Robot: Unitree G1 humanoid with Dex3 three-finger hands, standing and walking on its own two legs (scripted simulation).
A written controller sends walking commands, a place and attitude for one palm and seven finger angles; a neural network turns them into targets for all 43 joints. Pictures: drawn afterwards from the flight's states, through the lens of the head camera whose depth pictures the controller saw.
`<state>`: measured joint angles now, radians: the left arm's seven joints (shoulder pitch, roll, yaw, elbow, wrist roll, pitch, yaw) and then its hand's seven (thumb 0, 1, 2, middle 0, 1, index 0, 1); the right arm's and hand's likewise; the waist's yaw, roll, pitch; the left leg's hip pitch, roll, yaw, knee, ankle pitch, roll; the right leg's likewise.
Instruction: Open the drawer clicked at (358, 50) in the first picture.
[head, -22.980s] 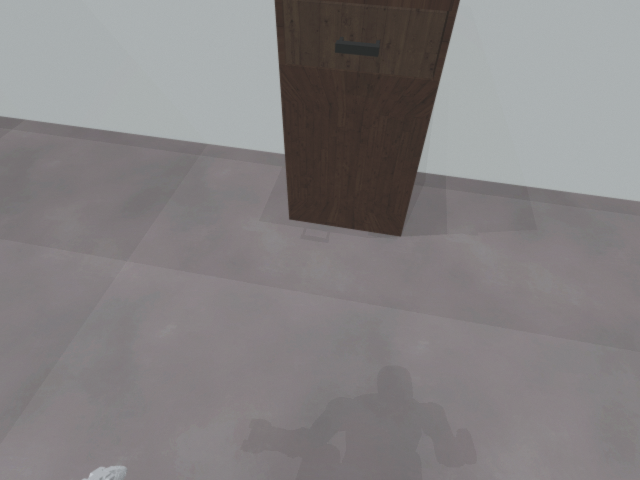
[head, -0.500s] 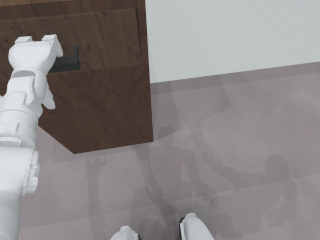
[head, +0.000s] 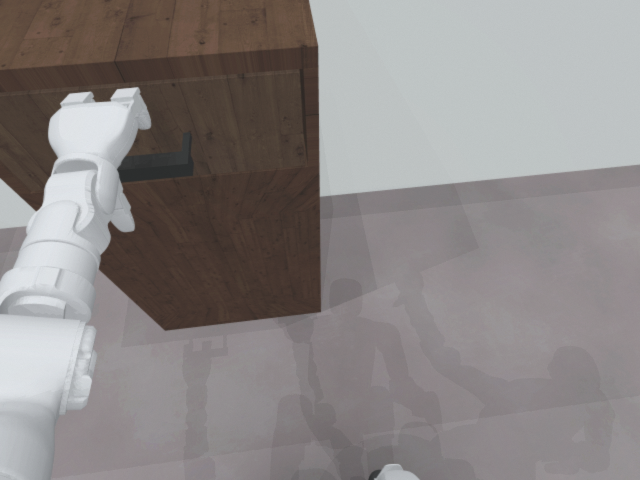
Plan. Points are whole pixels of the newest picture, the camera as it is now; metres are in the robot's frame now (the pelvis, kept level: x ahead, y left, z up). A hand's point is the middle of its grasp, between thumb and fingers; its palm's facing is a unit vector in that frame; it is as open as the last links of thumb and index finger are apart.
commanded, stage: lift the fingers back up to retry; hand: left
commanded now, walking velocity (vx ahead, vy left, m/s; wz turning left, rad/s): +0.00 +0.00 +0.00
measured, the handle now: (148, 155) +0.55 +0.23 +0.05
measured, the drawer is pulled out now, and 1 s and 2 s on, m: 0.00 0.00 0.00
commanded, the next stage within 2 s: re-aim the fingers above the handle in 0.28 s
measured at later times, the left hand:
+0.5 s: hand (100, 168) +0.47 +0.25 +0.11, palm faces +0.00 +0.02 -1.00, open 13.8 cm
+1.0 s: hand (97, 169) +0.47 +0.25 +0.11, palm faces -0.01 +0.03 -1.00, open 13.8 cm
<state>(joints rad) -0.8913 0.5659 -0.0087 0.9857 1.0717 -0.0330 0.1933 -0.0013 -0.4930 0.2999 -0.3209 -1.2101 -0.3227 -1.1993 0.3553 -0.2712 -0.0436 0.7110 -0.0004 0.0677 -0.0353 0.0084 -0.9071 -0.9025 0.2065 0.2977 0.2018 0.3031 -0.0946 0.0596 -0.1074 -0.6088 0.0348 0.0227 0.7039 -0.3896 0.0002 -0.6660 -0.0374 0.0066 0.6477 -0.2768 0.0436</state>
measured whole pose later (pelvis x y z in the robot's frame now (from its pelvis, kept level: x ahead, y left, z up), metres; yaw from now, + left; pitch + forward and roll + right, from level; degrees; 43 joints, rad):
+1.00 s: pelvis -0.01 +0.00 +0.01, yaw +0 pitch +14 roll +0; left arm -0.87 0.59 -0.01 0.98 1.07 -0.09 0.15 0.00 -0.49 0.30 -0.32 -1.20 -0.32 -1.20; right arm 0.34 -0.27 -0.05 0.71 0.00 0.07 -0.04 0.01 -0.91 -0.90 0.21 0.30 0.20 0.30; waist -0.08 0.05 -0.08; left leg -0.52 0.03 0.02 0.64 -0.35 0.00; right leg -0.59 -0.04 0.01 0.60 -0.25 0.04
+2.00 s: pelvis +0.01 -0.01 +0.01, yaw +1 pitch +14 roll -1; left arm -0.86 0.52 -0.04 0.94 1.07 -0.04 0.16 0.00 -0.49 0.30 -0.32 -1.20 -0.32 -1.20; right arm 0.29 -0.27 -0.05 0.69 0.00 0.08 -0.04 0.01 -0.91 -0.90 0.21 0.30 0.20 0.30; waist -0.06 0.05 -0.10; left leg -0.51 0.03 0.01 0.64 -0.37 -0.01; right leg -0.58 -0.04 -0.01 0.61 -0.28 0.03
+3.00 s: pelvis +0.00 -0.01 +0.00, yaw +0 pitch +16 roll +0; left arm -0.87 0.52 -0.02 1.02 1.10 -0.04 0.23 0.00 -0.49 0.30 -0.32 -1.20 -0.32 -1.20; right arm 0.33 -0.27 -0.05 0.71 -0.01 0.06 -0.03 0.01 -0.91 -0.90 0.21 0.30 0.20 0.30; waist -0.09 0.05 -0.10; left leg -0.59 0.03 0.02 0.69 -0.38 -0.01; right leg -0.66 -0.04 0.01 0.65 -0.27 0.04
